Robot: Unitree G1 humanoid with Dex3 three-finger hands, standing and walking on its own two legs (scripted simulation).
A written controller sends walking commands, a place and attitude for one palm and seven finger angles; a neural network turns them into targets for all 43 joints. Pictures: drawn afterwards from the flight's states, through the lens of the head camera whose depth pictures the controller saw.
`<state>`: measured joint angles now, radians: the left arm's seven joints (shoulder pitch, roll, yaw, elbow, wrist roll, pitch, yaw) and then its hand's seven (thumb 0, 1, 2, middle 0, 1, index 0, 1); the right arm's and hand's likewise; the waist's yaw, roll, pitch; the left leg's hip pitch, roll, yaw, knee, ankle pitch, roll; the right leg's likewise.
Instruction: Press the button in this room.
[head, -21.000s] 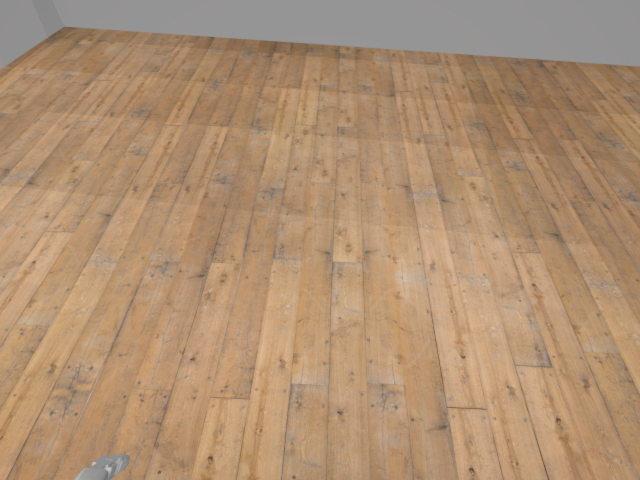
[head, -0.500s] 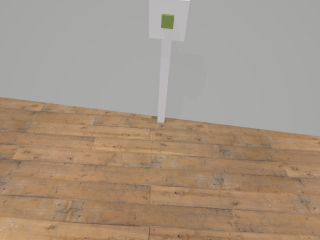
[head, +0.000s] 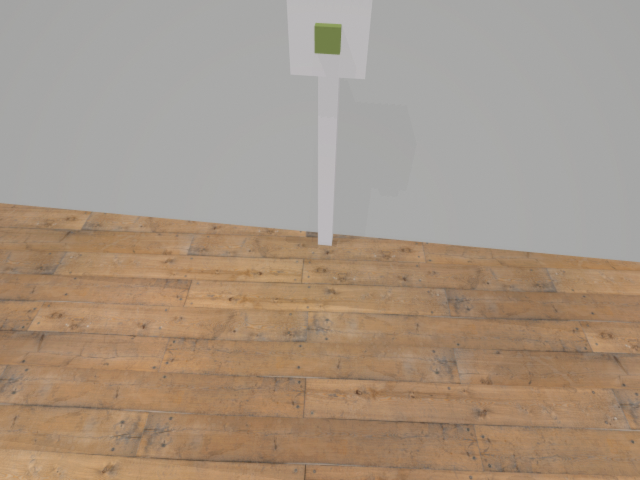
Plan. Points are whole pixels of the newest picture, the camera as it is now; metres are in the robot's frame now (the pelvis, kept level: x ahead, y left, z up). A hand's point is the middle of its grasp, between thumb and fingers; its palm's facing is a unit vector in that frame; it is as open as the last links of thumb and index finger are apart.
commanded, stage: stand and wait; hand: left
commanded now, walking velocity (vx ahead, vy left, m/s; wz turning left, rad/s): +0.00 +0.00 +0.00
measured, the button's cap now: (327, 38) +1.10 +0.05 +0.08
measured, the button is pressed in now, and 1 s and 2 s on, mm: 0 0 0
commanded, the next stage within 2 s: look at it before walking up in 0.06 s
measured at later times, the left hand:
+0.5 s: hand out of the picture -0.04 +0.16 -0.18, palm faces +0.05 -0.98 -0.17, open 7.4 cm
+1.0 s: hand out of the picture -0.03 +0.18 -0.18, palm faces -0.03 -0.99 -0.16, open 7.4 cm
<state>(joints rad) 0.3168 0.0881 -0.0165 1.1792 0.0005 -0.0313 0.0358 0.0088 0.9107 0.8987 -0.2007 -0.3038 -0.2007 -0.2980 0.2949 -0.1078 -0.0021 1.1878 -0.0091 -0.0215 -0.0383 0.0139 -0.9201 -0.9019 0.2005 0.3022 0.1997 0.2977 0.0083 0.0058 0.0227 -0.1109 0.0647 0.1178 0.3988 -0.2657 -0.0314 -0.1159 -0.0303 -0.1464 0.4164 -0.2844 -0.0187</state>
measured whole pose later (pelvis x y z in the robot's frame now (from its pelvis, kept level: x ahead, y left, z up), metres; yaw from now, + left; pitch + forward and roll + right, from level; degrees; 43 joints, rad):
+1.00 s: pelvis -0.02 +0.01 -0.01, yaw -5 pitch +0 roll +0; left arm 0.35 0.12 0.05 1.11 0.03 0.03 -0.01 0.01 0.91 0.90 -0.20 -0.30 -0.20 -0.30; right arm 0.34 -0.14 -0.06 1.11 -0.03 -0.02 -0.02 0.01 -0.91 -0.90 0.20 0.30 0.20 0.30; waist 0.00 0.01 0.02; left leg -0.17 0.09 0.20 0.50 -0.32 0.00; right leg -0.32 -0.03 -0.10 0.77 -0.45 -0.02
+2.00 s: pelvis +0.33 -0.06 -0.01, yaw -12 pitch -1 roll +1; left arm 0.08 0.19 0.03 1.01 0.01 -0.01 0.02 0.01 0.92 0.90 -0.20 -0.30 -0.20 -0.30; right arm 0.35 -0.15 -0.04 1.14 -0.02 -0.02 -0.02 0.00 -0.93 -0.90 0.20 0.30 0.20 0.30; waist -0.04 -0.03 0.06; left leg -0.17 0.00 0.13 0.48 -0.29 0.03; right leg -0.36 -0.08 -0.07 0.66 -0.26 0.05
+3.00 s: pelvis +0.51 -0.13 -0.01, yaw -5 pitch +0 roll +0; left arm 0.17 0.16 0.05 1.05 0.01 -0.07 0.02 0.00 0.95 0.90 -0.20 -0.30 -0.20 -0.30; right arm 0.29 -0.16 -0.06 1.12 -0.02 -0.01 0.00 0.01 -0.91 -0.90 0.20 0.30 0.20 0.30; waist -0.01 0.03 0.08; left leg -0.42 0.10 0.06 1.13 -0.37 -0.01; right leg -0.28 -0.05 -0.19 0.51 -0.23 -0.05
